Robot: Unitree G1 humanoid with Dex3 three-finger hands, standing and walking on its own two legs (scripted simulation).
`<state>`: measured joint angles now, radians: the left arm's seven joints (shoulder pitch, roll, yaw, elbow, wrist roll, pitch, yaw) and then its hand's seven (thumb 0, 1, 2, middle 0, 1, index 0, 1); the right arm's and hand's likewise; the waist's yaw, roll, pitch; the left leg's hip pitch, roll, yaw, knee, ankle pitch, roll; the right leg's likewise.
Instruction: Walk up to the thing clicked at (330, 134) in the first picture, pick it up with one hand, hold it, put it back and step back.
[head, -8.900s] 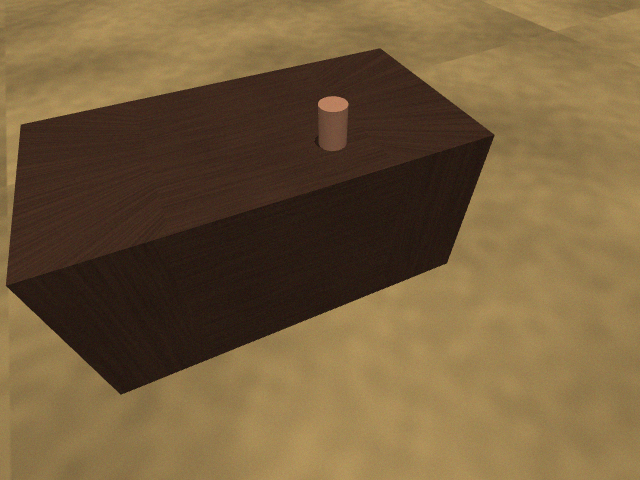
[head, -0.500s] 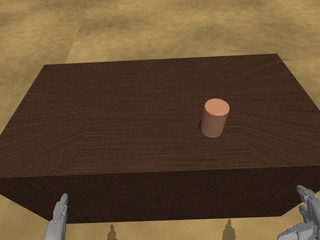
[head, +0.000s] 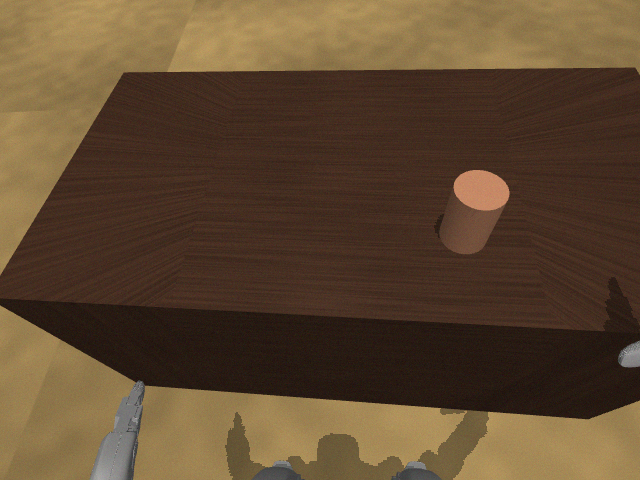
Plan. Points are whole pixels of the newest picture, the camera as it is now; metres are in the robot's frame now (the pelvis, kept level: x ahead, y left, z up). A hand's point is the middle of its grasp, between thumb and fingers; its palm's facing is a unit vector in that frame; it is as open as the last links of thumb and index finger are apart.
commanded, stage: go down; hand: right
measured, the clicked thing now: (471, 214) +0.53 -0.19 -0.06
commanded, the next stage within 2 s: approach in 0.86 s
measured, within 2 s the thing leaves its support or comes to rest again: neither
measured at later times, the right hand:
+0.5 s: hand out of the picture +0.38 -0.36 +0.03, palm faces +0.20 +0.98 -0.06, open 17.5 cm
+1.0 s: hand out of the picture +0.41 -0.38 +0.04, palm faces +0.21 +0.98 -0.04, open 17.6 cm
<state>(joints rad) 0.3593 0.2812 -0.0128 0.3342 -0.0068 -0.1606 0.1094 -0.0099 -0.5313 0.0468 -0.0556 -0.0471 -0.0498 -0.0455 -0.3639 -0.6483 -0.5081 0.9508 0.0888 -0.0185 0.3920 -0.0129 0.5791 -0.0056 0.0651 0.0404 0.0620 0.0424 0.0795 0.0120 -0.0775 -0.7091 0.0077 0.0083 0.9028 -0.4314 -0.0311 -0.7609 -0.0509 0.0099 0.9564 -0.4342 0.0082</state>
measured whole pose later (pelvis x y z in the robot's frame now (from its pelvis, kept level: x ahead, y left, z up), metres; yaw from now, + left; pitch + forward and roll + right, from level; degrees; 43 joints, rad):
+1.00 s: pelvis -0.01 -0.01 -0.01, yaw +0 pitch +19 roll +4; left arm 0.32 0.28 -0.04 0.29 0.02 -0.14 0.06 -0.01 -0.52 0.05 -0.06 -0.05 -0.06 -0.05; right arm -0.68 -0.88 -0.61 1.26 0.09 -0.22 0.50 -0.02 0.56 -0.01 0.07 0.03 0.06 0.04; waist 0.16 0.03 -0.11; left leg -0.84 -0.01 0.04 0.93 -0.43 -0.04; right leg -0.92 -0.06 0.04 1.04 -0.45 0.00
